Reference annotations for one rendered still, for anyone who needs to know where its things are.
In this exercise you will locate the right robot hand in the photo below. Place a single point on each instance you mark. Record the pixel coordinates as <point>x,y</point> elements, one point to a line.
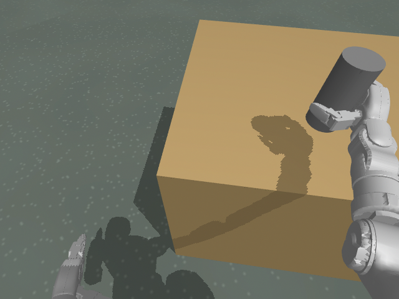
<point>375,103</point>

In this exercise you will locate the can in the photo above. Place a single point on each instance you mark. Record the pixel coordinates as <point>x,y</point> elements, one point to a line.
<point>352,75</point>

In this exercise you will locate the right robot arm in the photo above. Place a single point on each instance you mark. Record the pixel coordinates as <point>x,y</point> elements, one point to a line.
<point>371,246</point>

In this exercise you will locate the left robot hand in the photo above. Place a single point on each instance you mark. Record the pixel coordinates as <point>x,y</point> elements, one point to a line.
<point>71,272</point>

